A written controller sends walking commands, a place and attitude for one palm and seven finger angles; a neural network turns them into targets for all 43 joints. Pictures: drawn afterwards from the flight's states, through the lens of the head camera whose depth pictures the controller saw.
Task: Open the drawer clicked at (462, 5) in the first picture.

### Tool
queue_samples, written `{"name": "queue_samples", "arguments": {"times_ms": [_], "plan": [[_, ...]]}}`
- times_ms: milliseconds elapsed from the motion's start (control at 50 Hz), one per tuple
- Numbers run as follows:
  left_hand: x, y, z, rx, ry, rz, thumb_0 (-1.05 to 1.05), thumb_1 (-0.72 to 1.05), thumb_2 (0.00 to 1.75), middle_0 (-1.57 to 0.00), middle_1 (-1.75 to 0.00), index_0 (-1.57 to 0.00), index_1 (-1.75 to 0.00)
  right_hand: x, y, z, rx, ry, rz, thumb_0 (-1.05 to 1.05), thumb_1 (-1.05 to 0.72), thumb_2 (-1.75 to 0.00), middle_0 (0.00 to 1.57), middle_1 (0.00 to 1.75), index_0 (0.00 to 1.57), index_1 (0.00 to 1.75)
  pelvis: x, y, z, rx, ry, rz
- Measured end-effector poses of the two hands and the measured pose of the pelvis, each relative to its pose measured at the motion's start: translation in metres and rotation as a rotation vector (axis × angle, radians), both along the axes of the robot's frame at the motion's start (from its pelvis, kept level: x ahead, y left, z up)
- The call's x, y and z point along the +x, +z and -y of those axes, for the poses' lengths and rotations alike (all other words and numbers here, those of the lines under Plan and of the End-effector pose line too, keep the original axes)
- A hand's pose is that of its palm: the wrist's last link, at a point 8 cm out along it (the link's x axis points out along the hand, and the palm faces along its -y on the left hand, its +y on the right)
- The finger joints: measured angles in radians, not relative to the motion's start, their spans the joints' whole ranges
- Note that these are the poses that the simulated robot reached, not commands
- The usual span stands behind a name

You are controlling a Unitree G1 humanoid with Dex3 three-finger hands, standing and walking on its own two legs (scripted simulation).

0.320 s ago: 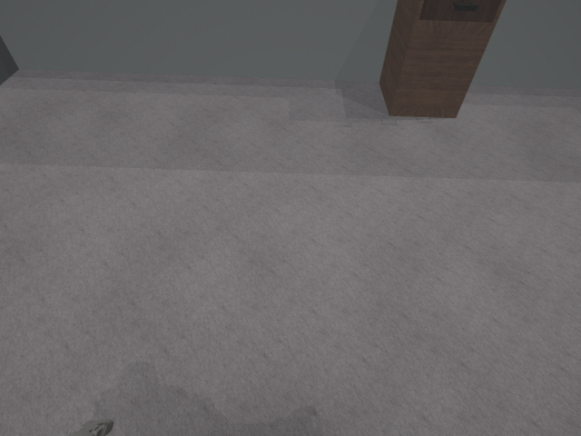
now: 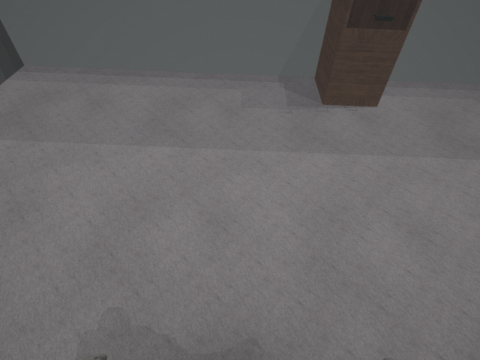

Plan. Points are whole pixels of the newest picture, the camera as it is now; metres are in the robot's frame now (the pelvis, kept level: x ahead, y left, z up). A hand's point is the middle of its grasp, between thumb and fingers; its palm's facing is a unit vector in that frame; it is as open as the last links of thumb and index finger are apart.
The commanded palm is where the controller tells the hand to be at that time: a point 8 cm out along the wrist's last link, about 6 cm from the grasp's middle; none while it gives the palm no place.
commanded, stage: stand and wait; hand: left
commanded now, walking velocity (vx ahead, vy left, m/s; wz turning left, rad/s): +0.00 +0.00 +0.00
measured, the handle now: (383, 16) +2.09 -0.79 -0.11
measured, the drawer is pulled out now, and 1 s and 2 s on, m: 0.00 0.00 0.00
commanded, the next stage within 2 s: look at it before walking up in 0.66 s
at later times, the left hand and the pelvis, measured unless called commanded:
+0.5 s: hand out of the picture +0.05 +0.24 -0.15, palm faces -0.03 -0.94 -0.34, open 7.4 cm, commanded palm none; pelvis -0.02 -0.01 +0.00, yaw +0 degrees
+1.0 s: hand out of the picture +0.06 +0.23 -0.15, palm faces -0.03 -0.94 -0.33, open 7.4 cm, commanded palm none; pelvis -0.02 -0.02 +0.00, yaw +0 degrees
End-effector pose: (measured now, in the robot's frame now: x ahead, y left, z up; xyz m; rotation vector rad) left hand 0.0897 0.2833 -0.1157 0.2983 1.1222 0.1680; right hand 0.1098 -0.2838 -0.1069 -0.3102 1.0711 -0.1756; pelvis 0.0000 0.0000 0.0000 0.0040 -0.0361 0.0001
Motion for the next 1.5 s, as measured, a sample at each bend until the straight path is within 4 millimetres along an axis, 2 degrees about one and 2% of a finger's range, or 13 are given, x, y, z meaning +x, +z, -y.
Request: {"name": "queue_samples", "arguments": {"times_ms": [260,480,900,1380,1500], "plan": [[-0.041,-0.002,-0.001,0.02,0.029,-0.093,0.01,0.9,0.9,-0.2,-0.3,-0.2,-0.3,-0.05,-0.007,0.022,-0.018,-0.043,-0.12,0.01,-0.9,-0.9,0.2,0.3,0.2,0.3,-0.012,0.003,0.009,-0.001,0.001,0.006],[-0.046,0.001,0.003,0.027,0.023,-0.093,0.01,0.9,0.9,-0.2,-0.3,-0.2,-0.3,-0.07,-0.01,0.027,-0.009,-0.057,-0.154,0.01,-0.9,-0.9,0.2,0.3,0.2,0.3,-0.02,0.004,0.014,0.0,0.0,0.006],[-0.036,0.0,0.011,0.014,0.009,-0.08,0.01,0.9,0.9,-0.2,-0.3,-0.2,-0.3,-0.063,-0.009,0.028,-0.005,-0.05,-0.148,0.01,-0.9,-0.9,0.2,0.3,0.2,0.3,-0.018,0.004,0.018,-0.001,0.0,-0.006],[-0.025,0.003,0.006,0.025,0.02,-0.078,0.01,0.9,0.9,-0.2,-0.3,-0.2,-0.3,-0.035,-0.005,0.027,-0.009,-0.031,-0.116,0.01,-0.9,-0.9,0.2,0.3,0.2,0.3,-0.006,0.006,0.017,0.0,-0.001,-0.006],[-0.026,-0.005,0.016,0.019,0.005,-0.113,0.01,0.91,0.9,-0.2,-0.3,-0.2,-0.3,-0.041,-0.012,0.02,0.009,-0.08,-0.088,0.01,-0.9,-0.9,0.2,0.3,0.2,0.3,-0.01,0.001,0.019,0.007,-0.055,-0.014]]}}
